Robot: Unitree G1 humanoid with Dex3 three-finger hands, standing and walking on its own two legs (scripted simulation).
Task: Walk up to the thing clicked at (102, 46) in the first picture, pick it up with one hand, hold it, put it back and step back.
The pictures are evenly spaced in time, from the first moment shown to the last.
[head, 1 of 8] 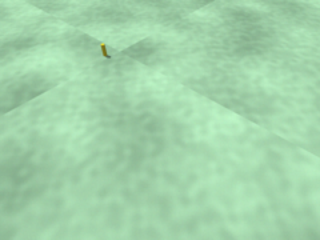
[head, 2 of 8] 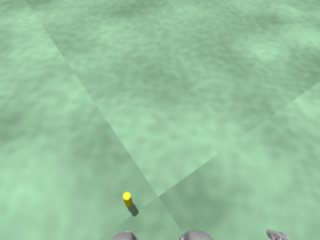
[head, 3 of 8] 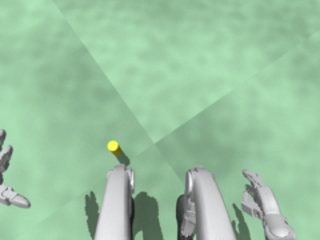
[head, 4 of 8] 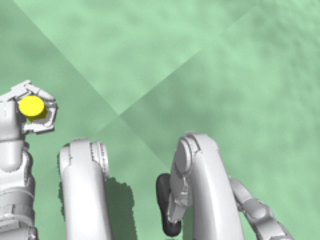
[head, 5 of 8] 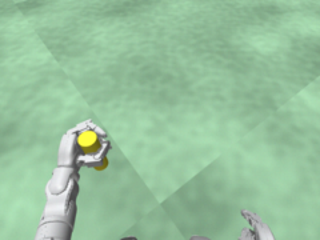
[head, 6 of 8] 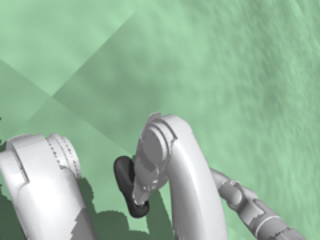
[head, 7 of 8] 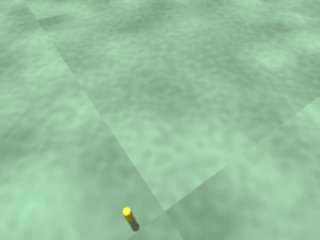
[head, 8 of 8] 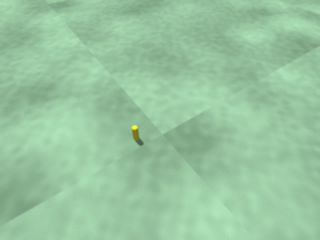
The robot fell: no
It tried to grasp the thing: yes
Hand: left
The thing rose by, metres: 0.70
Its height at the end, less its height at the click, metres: +0.00
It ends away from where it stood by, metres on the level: 0.03
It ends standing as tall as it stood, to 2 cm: yes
